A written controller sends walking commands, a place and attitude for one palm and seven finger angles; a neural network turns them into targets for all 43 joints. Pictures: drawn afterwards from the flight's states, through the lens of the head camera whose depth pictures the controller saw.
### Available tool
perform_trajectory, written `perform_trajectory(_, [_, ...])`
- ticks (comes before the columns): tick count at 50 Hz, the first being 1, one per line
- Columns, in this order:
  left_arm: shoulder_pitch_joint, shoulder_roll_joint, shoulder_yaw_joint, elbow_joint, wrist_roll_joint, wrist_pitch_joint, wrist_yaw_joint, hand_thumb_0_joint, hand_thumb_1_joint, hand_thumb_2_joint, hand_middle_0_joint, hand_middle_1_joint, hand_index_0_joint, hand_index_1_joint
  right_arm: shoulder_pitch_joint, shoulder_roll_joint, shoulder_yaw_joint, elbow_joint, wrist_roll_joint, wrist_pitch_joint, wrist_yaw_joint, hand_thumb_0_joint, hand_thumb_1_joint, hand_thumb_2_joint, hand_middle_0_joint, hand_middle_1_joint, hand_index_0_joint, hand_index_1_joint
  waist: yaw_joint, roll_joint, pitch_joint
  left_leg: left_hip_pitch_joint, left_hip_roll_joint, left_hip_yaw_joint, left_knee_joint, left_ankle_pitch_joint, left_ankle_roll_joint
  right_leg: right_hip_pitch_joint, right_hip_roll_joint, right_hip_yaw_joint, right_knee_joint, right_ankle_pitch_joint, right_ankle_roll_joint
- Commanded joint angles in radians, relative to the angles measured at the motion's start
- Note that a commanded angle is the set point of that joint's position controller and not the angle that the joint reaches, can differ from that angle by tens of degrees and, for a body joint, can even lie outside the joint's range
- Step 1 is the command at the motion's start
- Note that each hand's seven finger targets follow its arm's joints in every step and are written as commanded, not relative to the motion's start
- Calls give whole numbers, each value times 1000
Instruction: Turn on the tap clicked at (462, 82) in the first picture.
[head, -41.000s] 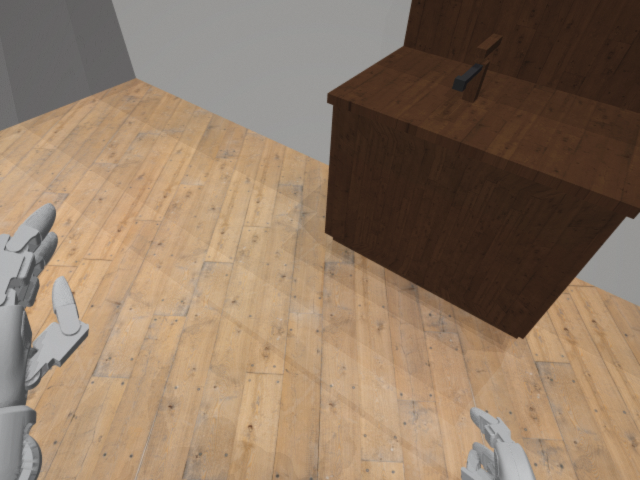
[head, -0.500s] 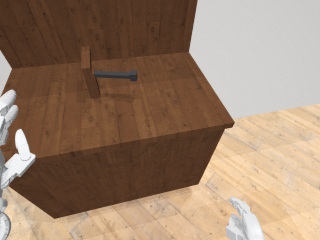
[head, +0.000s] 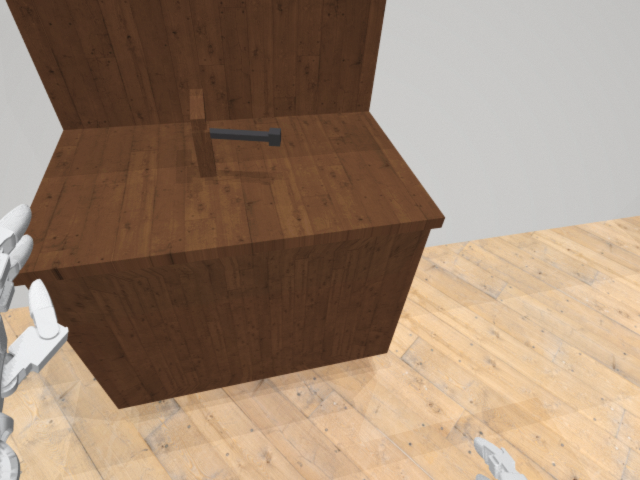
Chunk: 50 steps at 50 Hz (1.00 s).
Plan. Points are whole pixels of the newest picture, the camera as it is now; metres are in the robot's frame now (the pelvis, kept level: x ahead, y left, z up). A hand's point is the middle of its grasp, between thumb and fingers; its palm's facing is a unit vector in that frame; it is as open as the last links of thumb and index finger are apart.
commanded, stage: stop stepping back and stand still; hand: left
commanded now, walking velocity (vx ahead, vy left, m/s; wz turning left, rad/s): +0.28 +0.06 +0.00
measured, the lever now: (274, 137) +0.77 +0.13 +0.05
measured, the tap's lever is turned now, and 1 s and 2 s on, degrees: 75 75 75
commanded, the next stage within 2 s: stand and check the lever's angle in 1.34 s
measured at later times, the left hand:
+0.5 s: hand (58, 376) +0.16 +0.23 +0.17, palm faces +0.39 -0.84 -0.38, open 7.4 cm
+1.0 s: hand (63, 359) +0.18 +0.24 +0.16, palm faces +0.44 -0.84 -0.32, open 7.4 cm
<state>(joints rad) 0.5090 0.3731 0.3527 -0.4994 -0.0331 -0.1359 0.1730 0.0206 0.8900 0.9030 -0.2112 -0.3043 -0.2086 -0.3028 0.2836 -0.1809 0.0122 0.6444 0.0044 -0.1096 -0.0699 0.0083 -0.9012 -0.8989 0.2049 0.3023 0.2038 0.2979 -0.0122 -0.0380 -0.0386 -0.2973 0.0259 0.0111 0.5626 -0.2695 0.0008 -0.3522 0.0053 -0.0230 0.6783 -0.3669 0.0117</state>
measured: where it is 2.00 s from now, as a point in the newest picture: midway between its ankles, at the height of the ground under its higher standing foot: outside the picture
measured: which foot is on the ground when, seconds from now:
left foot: down 0.00-1.00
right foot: up 0.00-0.00, down 0.02-0.24, up 0.26-0.50, down 0.52-1.00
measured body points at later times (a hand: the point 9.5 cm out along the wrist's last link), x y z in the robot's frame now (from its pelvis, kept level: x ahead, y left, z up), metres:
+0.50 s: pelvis -0.06 -0.01 +0.00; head -0.08 -0.01 +0.45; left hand +0.13 +0.27 +0.19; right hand +0.05 -0.25 -0.09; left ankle -0.05 +0.12 -0.73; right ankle -0.03 -0.13 -0.72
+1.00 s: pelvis -0.03 -0.01 +0.00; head -0.04 -0.01 +0.45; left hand +0.15 +0.28 +0.18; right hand +0.15 -0.24 -0.07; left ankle -0.01 +0.10 -0.73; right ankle -0.02 -0.13 -0.73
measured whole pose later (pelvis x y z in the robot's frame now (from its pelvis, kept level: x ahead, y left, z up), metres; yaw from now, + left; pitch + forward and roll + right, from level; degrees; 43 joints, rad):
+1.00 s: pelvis -0.03 -0.01 +0.00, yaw -1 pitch -2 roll -1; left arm 0.44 0.32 0.33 -0.43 -0.05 -0.15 0.16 0.02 0.89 0.90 -0.21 -0.30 -0.21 -0.30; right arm 0.18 -0.20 0.01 0.63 0.01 -0.11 -0.06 0.01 -0.90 -0.90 0.20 0.30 0.20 0.30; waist 0.02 0.01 0.02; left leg -0.25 0.03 0.03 0.55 -0.26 0.01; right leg -0.21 -0.02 -0.07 0.50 -0.25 0.01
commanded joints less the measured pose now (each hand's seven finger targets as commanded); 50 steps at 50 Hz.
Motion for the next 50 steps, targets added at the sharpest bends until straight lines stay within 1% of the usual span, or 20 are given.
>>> perform_trajectory(1, [-187, 148, 44, -126, 18, -38, -5, 0, 900, 900, -200, -300, -200, -300, -212, -155, -66, -143, -11, -10, -17, 0, -900, -900, 200, 300, 200, 300, 22, -148, 64, -287, -45, 6, 319, -359, 30, 65, -207, 381, -466, -346, -162])
perform_trajectory(2, [-281, 178, 54, -158, 7, -30, -10, 0, 900, 900, -200, -300, -200, -300, -228, -155, -63, -128, -3, -12, -16, 0, -900, -900, 200, 300, 200, 300, 7, -251, 90, -271, -61, -17, 593, -240, 16, -80, -364, 621, -605, -410, -225])
perform_trajectory(6, [-260, 184, 68, -127, 2, -35, -22, 0, 900, 900, -200, -300, -200, -300, -178, -130, -50, -85, 0, -14, -12, 0, -900, -900, 200, 300, 200, 300, -29, -124, -10, 4, 29, -16, 458, -95, 22, -255, -257, 266, -457, -341, -168])
perform_trajectory(10, [-158, 167, 73, -178, -13, -36, -4, 0, 900, 900, -200, -300, -200, -300, -184, -127, -38, -127, 0, -23, -33, 0, -900, -900, 200, 300, 200, 300, -14, 14, -28, 172, -9, 57, -34, -176, 51, -222, -169, 134, -277, -347, -129])
perform_trajectory(11, [-197, 165, 71, -240, -11, -48, 0, 0, 900, 900, -200, -300, -200, -300, -166, -155, -40, -135, -9, -26, -33, 0, -900, -900, 200, 300, 200, 300, -21, 191, -47, 158, 38, -89, -213, -338, 87, -193, -78, 80, -43, -292, -94])
perform_trajectory(12, [-234, 162, 79, -274, -6, -59, 11, 0, 900, 900, -200, -300, -200, -300, -152, -182, -44, -146, -12, -31, -28, 0, -900, -900, 200, 300, 200, 300, -28, 470, -11, 153, 251, -469, -395, -520, 169, -311, 71, -53, 332, -190, -25])
perform_trajectory(13, [-290, 183, 91, -277, 18, -70, 12, 0, 900, 900, -200, -300, -200, -300, -171, -157, -48, -163, -4, -46, -21, 0, -900, -900, 200, 300, 200, 300, -19, 388, 61, 19, 333, -567, -462, -483, 246, -358, 30, 71, 520, -90, -27])
perform_trajectory(14, [-216, 222, 142, -210, 43, -65, 2, 0, 900, 900, -200, -300, -200, -300, -177, -169, -73, -144, -7, -55, -11, 0, -900, -900, 200, 300, 200, 300, 28, 190, -47, 46, 262, -319, -346, -103, 219, -279, 17, 61, 616, -21, -17])
perform_trajectory(17, [-170, 151, 70, -160, 6, -54, -9, 0, 900, 900, -200, -300, -200, -300, -170, -127, -40, -121, 14, -57, 18, 0, -900, -900, 200, 300, 200, 300, -9, 168, 111, 29, 283, -410, -381, -281, 230, -431, -57, 86, 573, 19, -11])
perform_trajectory(22, [-103, 132, 67, -145, -11, -46, -10, 0, 900, 900, -200, -300, -200, -300, -153, -149, -42, -133, 4, -41, -6, 0, -900, -900, 200, 300, 200, 300, 0, 304, 33, -50, 171, -160, -306, -270, 129, 35, 10, -86, -51, -8, -22])
perform_trajectory(24, [-116, 138, 75, -142, -6, -41, -4, 0, 900, 900, -200, -300, -200, -300, -164, -151, -45, -140, -4, -34, -13, 0, -900, -900, 200, 300, 200, 300, 18, 222, -15, -140, 120, -106, -157, -316, 95, 262, 25, -97, -231, 27, -32])
perform_trajectory(25, [-106, 139, 65, -120, 1, -38, -7, 0, 900, 900, -200, -300, -200, -300, -156, -142, -49, -140, -5, -30, -14, 0, -900, -900, 200, 300, 200, 300, 15, 71, -22, -218, 57, -40, 46, -272, 72, 327, -52, 16, -292, 22, -73])
perform_trajectory(26, [-127, 167, 77, -137, 1, -37, -10, 0, 900, 900, -200, -300, -200, -300, -170, -132, -57, -143, -2, -24, -10, 0, -900, -900, 200, 300, 200, 300, 26, -188, -32, -336, -19, 7, 330, -246, 42, 343, -252, 359, -435, -84, -150])
perform_trajectory(27, [-193, 190, 95, -167, -11, -41, -13, 0, 900, 900, -200, -300, -200, -300, -186, -135, -58, -145, 6, -33, -9, 0, -900, -900, 200, 300, 200, 300, 18, -251, -8, -362, -35, -25, 516, -202, 25, 284, -370, 515, -500, 36, -194])
perform_trajectory(28, [-246, 224, 127, -214, -19, -63, -15, 0, 900, 900, -200, -300, -200, -300, -182, -134, -57, -129, -2, -47, -7, 0, -900, -900, 200, 300, 200, 300, -1, -154, -15, -350, -7, -47, 572, -133, 7, 268, -371, 436, -468, 238, -195])
perform_trajectory(29, [-205, 186, 103, -155, -18, -68, -21, 0, 900, 900, -200, -300, -200, -300, -141, -131, -65, -102, 9, -55, -1, 0, -900, -900, 200, 300, 200, 300, -12, -156, -89, -273, 10, -80, 555, -115, 6, 249, -345, 369, -425, 127, -188])
perform_trajectory(35, [-69, 174, 118, -238, -30, -82, -1, 0, 900, 900, -200, -300, -200, -300, -203, -119, -58, -151, 6, -32, -16, 0, -900, -900, 200, 300, 200, 300, -6, 15, -12, 132, 9, 32, -53, 0, 28, 5, -232, 102, -309, -41, -111])
perform_trajectory(38, [-76, 152, 112, -255, -29, -90, 8, 0, 900, 900, -200, -300, -200, -300, -196, -160, -67, -176, 4, -36, -18, 0, -900, -900, 200, 300, 200, 300, 11, 262, 11, 63, 145, -231, -227, -146, 102, 5, -57, 21, -147, -32, -28])
perform_trajectory(44, [-119, 114, 78, -109, -17, -79, 1, 0, 900, 900, -200, -300, -200, -300, -183, -138, -60, -163, 12, -47, -12, 0, -900, -900, 200, 300, 200, 300, 10, 14, -8, 12, 55, -79, -100, 52, 44, 165, -91, 88, -281, 233, -32])
perform_trajectory(50, [-168, 123, 44, -168, -23, -67, -5, 0, 900, 900, -200, -300, -200, -300, -205, -144, -53, -178, 6, -48, -7, 0, -900, -900, 200, 300, 200, 300, 12, 95, -61, 121, 64, -69, -114, 229, 31, 180, -103, 70, -269, 338, -35])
